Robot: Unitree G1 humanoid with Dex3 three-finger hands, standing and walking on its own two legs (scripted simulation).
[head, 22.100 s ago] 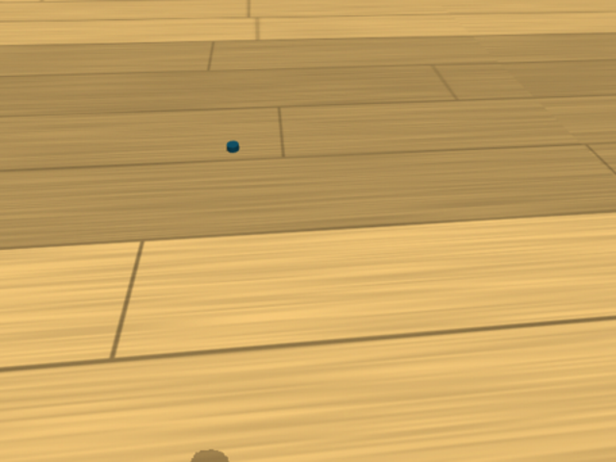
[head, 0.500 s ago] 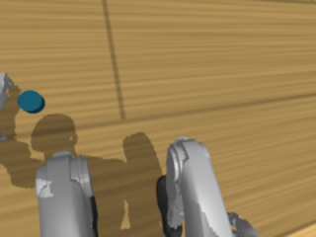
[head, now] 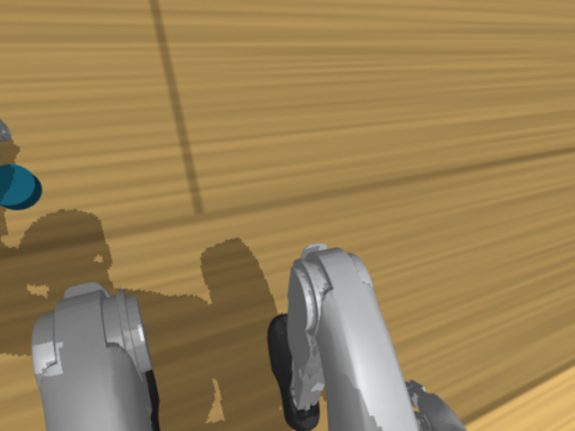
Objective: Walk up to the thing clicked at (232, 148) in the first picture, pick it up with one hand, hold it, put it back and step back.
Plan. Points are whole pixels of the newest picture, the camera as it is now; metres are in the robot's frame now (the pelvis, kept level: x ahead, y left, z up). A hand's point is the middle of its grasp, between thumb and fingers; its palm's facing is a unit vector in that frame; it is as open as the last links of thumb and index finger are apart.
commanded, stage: approach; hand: left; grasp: from above
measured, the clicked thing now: (14, 187) +0.48 +0.32 -0.29
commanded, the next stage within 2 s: close in in 0.42 s
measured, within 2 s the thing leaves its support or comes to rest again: neither
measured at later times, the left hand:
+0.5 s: hand out of the picture +0.45 +0.32 -0.18, palm faces -0.55 -0.13 -0.82, open 14.0 cm
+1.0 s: hand (6, 183) +0.47 +0.31 -0.22, palm faces -0.43 -0.10 -0.90, open 14.0 cm
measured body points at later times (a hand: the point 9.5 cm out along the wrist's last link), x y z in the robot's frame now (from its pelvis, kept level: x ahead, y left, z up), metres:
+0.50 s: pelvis +0.00 +0.00 +0.02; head +0.26 +0.07 +0.37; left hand +0.48 +0.32 -0.13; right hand +0.02 -0.26 -0.08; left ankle +0.07 +0.14 -0.27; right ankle +0.10 -0.13 -0.27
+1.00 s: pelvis +0.00 +0.01 +0.00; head +0.27 +0.11 +0.34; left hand +0.49 +0.31 -0.17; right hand +0.07 -0.26 -0.08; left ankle +0.07 +0.14 -0.27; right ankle +0.10 -0.13 -0.27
